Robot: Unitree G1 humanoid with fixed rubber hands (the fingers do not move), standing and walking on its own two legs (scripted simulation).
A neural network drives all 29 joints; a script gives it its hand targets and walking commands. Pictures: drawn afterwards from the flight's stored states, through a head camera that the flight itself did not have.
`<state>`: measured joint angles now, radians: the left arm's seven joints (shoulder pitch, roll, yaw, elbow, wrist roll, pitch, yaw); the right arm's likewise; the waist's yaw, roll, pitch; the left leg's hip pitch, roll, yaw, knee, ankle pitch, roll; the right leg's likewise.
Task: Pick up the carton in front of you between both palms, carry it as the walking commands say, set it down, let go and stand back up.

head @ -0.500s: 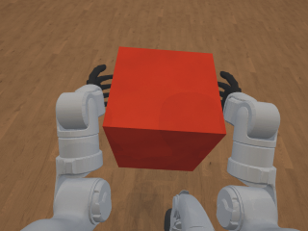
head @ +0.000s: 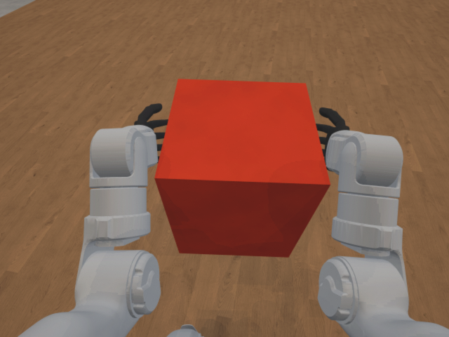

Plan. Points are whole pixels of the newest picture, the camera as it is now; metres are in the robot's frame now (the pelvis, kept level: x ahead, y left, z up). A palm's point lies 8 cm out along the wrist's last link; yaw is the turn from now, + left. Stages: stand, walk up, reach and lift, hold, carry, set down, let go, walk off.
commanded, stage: carry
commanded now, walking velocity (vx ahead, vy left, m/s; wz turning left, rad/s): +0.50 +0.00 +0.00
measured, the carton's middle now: (237, 174) +0.38 +0.01 +0.11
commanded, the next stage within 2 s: none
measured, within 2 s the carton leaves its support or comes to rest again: neither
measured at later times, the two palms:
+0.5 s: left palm (179, 93) +0.63 +0.16 +0.11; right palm (304, 97) +0.62 -0.14 +0.11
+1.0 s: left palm (193, 50) +0.87 +0.17 +0.10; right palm (293, 52) +0.87 -0.13 +0.10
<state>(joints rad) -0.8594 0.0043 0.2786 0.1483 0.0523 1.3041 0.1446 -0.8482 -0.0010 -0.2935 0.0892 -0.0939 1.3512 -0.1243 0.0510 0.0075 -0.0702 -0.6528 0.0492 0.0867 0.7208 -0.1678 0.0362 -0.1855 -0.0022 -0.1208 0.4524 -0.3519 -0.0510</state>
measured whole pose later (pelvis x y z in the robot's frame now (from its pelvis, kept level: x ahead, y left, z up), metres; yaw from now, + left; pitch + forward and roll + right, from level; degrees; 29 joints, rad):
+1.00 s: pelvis +0.61 +0.02 -0.01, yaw -1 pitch +2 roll +0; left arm -0.17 -0.13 0.11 -0.32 0.11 1.22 0.09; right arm -0.16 0.13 -0.11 -0.34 -0.12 1.24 -0.09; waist 0.01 0.00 -0.17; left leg -0.52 0.08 0.19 0.50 -0.07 0.00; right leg 0.08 -0.05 -0.17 0.28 -0.40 0.03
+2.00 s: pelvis +1.24 +0.00 +0.00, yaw -1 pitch +3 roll +0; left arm -0.13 -0.13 0.09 -0.38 0.10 1.19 0.09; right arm -0.12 0.13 -0.08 -0.41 -0.12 1.22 -0.08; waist 0.00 0.01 -0.12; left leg -0.56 0.09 0.18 0.53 -0.04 0.01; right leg 0.08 -0.05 -0.22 0.22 -0.34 0.02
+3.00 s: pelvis +1.84 -0.01 +0.00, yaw -1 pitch +2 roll +1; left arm -0.13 -0.13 0.10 -0.38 0.11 1.17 0.08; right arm -0.13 0.13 -0.07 -0.39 -0.11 1.19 -0.08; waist 0.00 -0.02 -0.08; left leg -0.35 0.05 0.19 0.45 -0.13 0.03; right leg -0.15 -0.07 -0.19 0.49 -0.35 0.01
